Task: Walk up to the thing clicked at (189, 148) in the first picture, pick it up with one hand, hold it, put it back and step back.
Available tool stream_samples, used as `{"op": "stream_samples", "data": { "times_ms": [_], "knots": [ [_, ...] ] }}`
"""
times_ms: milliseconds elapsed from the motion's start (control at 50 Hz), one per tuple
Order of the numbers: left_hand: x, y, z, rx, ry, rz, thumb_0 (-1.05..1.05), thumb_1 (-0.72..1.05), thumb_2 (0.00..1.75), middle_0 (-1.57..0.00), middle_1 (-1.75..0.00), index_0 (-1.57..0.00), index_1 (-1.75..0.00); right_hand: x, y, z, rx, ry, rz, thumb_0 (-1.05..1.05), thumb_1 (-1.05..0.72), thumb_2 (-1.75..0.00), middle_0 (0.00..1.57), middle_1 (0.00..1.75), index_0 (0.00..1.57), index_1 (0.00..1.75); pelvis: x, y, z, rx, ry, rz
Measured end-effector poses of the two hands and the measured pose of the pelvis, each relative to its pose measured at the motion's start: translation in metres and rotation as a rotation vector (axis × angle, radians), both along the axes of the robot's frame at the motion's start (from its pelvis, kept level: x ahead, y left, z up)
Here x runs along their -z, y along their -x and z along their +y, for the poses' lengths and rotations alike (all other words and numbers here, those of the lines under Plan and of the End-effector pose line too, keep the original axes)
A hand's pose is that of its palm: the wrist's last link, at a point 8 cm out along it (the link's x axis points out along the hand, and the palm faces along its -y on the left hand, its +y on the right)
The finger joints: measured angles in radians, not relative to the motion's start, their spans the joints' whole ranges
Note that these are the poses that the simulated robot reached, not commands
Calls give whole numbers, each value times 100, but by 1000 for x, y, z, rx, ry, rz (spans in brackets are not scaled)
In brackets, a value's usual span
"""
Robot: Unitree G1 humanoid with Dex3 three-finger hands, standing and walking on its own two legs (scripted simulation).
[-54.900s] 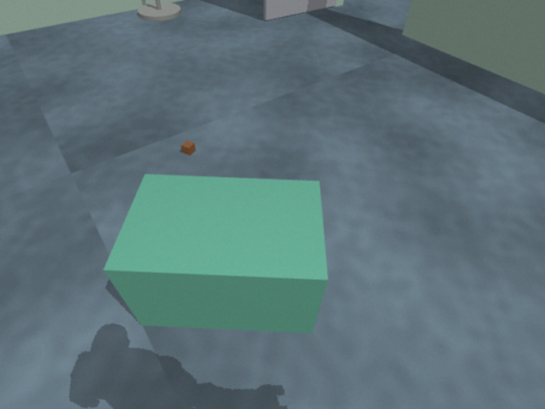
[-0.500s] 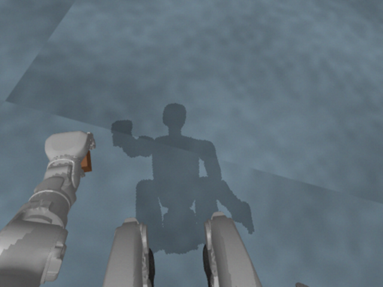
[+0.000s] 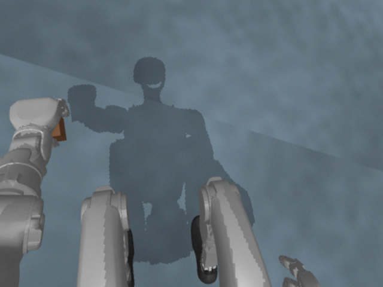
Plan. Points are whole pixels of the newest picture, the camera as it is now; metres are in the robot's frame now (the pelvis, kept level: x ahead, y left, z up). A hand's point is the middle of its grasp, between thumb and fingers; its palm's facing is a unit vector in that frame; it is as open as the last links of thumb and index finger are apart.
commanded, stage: crouch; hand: left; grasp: from above
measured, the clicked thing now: (49, 128) +0.46 +0.27 -0.19
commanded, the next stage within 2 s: lower in 0.76 s
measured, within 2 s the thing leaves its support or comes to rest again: neither
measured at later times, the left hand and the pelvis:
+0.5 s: hand (59, 131) +0.46 +0.27 -0.24, palm faces -0.45 -0.07 -0.89, open 8.4 cm; pelvis -0.01 +0.00 -0.07, yaw -3 degrees
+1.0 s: hand (62, 132) +0.47 +0.27 -0.28, palm faces -0.46 -0.07 -0.88, open 8.4 cm; pelvis -0.01 +0.00 -0.10, yaw -4 degrees
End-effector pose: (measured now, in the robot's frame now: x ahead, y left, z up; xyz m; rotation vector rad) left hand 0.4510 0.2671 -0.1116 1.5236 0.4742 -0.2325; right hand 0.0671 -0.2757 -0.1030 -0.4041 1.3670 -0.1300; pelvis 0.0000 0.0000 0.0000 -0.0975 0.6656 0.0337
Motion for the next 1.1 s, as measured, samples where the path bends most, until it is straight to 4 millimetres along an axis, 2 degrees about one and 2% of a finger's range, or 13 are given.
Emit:
{"op": "stream_samples", "data": {
  "times_ms": [100, 260, 500, 740, 960, 1100],
  "knots": [
    [14, -7, 0, -20, 7, 5, 1, 21, 37, -81, -44, -82, -44, 14, 7, -2, 0, -6, 13, 1, -90, -90, 20, 29, 20, 30, 15, 2, -2, 9, 1, -8],
    [38, -16, -1, -9, 12, 23, 1, 21, 37, -81, -43, -83, -44, 36, 28, -1, 23, -15, 57, 1, -90, -90, 20, 29, 20, 30, 40, 6, -3, 21, 6, -27],
    [71, -19, 0, 5, 22, 17, 1, 21, 37, -81, -43, -82, -44, 63, 54, 6, 27, -27, 107, 1, -90, -90, 20, 29, 20, 30, 73, 12, -2, 30, 20, -61],
    [88, -25, 4, -1, 5, 17, 0, 21, 36, -82, -42, -83, -44, 77, 51, 8, 4, -30, 110, 1, -90, -90, 20, 29, 20, 30, 89, 10, -2, 37, 29, -70],
    [103, -30, 5, -1, 18, 25, 0, 21, 37, -83, -42, -83, -43, 82, 46, 5, -20, -25, 117, 1, -91, -90, 20, 29, 20, 30, 97, 7, -2, 43, 37, -78],
    [122, -28, 6, -5, 25, 50, 0, 20, 37, -83, -41, -84, -42, 83, 46, 4, -42, -13, 125, 0, -91, -90, 20, 29, 20, 30, 104, 7, -2, 49, 46, -90]
  ]
}}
